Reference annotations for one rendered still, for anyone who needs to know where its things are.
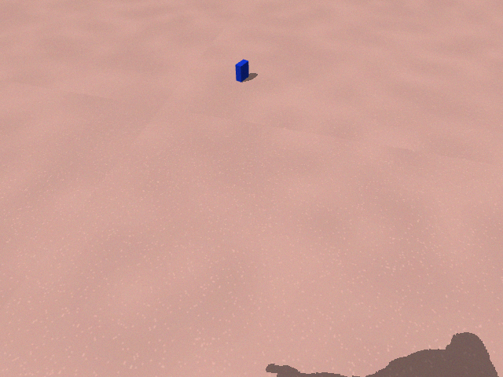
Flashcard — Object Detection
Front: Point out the carton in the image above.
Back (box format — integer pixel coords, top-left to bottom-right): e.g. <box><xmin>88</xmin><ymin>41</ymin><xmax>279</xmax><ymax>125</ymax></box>
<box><xmin>236</xmin><ymin>60</ymin><xmax>249</xmax><ymax>82</ymax></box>

